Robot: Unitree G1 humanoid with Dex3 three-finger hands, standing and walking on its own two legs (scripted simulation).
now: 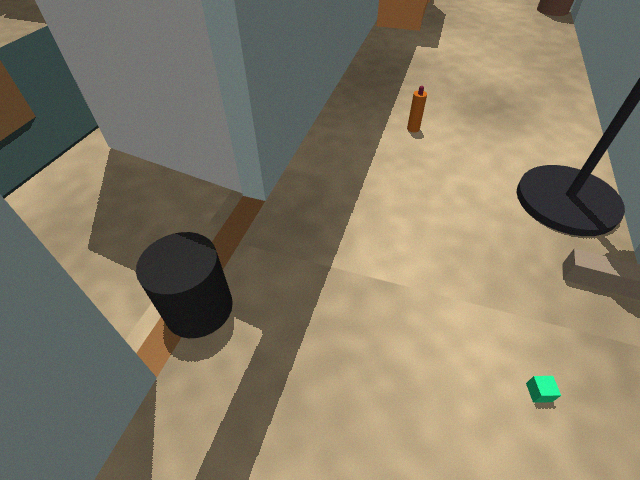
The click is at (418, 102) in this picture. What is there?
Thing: necked bottle
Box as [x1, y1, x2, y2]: [407, 86, 426, 132]
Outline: 423,86 420,86 419,89 415,91 413,94 407,129 413,132 417,131 420,125 426,97 426,93 423,90
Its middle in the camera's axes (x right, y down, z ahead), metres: +0.55 -0.74 +2.12
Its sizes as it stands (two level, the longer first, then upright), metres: 0.072 0.072 0.260
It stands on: the floor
